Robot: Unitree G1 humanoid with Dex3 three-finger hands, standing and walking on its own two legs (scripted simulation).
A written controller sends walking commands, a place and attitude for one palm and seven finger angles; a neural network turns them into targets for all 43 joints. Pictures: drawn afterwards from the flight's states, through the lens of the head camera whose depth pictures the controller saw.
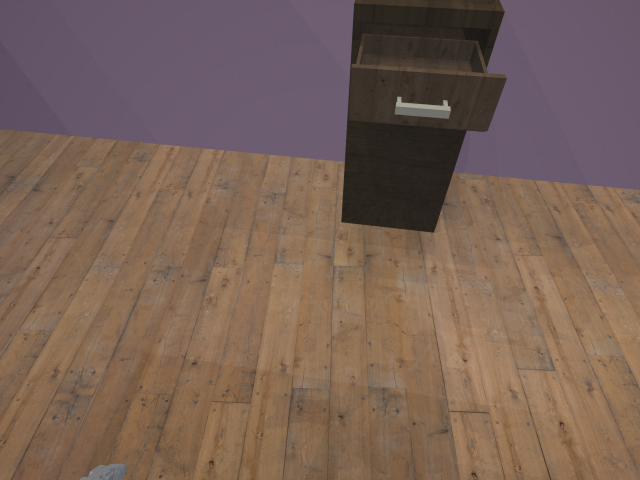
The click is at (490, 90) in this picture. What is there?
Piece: drawer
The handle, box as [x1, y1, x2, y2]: [395, 97, 450, 118]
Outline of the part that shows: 397,97 395,107 396,114 448,118 450,108 447,105 446,100 443,100 442,105 439,106 401,103 400,97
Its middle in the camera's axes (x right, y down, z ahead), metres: +0.25 -0.32 +0.95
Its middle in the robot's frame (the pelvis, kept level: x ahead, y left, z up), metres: +0.94 -0.20 -0.01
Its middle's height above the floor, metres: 0.77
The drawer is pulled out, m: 0.30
